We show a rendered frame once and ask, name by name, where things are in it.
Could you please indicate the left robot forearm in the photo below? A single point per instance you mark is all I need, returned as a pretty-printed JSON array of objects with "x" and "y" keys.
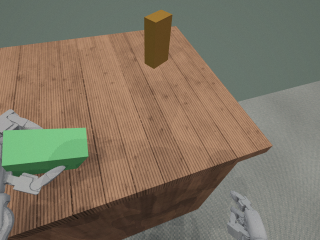
[{"x": 7, "y": 218}]

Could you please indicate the left robot hand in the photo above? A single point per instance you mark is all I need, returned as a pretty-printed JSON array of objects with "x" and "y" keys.
[{"x": 26, "y": 183}]

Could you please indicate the sponge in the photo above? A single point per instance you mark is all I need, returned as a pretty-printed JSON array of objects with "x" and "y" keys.
[{"x": 37, "y": 151}]

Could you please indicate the table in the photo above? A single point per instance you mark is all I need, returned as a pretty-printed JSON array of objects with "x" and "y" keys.
[{"x": 159, "y": 140}]

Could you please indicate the right robot hand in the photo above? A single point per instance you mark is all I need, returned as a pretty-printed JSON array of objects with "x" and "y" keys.
[{"x": 250, "y": 225}]

